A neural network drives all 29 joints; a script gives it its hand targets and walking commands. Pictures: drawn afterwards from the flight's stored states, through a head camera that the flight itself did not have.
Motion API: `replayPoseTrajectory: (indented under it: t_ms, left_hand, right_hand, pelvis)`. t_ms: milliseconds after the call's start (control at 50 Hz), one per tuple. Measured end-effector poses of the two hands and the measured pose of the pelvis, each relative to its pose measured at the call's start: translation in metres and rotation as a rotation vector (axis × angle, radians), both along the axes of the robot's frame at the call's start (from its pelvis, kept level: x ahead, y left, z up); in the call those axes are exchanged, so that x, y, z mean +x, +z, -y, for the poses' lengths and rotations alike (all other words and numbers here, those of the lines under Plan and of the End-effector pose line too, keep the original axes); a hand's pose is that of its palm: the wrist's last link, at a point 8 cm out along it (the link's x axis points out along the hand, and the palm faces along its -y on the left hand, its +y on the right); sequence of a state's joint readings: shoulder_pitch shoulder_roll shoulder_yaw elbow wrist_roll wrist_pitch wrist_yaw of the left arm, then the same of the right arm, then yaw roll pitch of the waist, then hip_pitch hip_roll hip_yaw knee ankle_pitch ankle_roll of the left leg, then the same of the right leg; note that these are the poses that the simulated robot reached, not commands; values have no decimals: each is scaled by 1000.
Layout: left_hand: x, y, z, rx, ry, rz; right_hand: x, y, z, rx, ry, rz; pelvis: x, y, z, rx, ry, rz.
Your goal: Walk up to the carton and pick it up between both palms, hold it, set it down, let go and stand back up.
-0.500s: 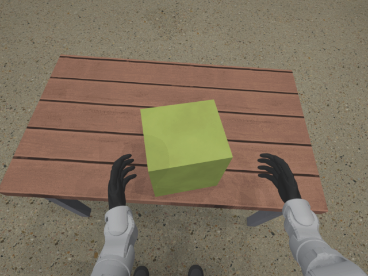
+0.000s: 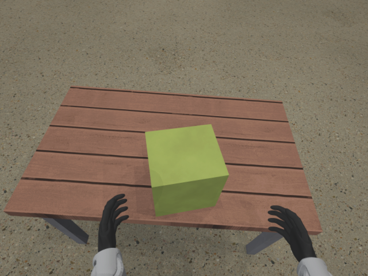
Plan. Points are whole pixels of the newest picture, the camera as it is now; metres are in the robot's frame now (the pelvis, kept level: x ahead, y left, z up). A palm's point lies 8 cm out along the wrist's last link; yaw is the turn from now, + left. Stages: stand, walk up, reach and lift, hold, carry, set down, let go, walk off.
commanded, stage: set down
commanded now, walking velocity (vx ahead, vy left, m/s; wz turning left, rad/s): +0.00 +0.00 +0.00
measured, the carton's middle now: (182, 171) +0.42 +0.02 -0.11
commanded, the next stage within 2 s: none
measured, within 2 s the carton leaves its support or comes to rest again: neither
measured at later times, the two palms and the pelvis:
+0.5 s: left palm (101, 244) +0.21 +0.18 -0.04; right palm (307, 256) +0.20 -0.25 -0.04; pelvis +0.00 +0.00 +0.00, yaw +0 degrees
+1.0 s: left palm (93, 247) +0.20 +0.20 -0.06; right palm (299, 257) +0.20 -0.24 -0.06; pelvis +0.02 +0.01 +0.00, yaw +1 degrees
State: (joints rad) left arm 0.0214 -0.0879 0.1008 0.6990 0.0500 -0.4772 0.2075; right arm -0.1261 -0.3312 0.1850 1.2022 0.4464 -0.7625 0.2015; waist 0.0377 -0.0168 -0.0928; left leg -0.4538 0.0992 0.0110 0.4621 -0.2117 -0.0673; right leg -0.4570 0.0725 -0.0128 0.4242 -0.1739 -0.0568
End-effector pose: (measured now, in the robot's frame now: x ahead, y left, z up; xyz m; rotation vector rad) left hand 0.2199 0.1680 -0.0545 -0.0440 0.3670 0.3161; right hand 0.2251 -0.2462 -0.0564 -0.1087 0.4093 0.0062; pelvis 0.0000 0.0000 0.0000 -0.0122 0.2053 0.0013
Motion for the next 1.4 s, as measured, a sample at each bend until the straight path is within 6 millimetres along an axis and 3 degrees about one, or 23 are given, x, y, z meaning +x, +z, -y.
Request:
replayPoseTrajectory:
  t_ms: [240, 520, 920, 1140, 1400]
  left_hand:
    - [2, 12, -1, -5, -6, 21]
    - [-14, 11, -11, 6, 0, -18]
    - [-13, -3, -26, 13, -37, -128]
    - [-29, -12, -40, 7, -38, -187]
    - [-40, -12, -46, 2, -57, -217]
  right_hand:
    - [-16, 8, 1, 18, -23, 11]
    - [-22, 12, 3, 49, -63, 2]
    - [-20, 0, -3, 26, -57, -102]
    - [-27, -3, -8, -9, -65, -124]
    - [-40, -2, -10, -51, -37, -146]
  pelvis:
    - [7, 2, -2, -1, 4, 90]
    - [4, 3, -3, -1, 6, 144]
    - [15, 3, -9, -1, 11, 134]
    - [24, 3, -18, -1, 17, 146]
    - [18, 4, -19, 0, 19, 195]
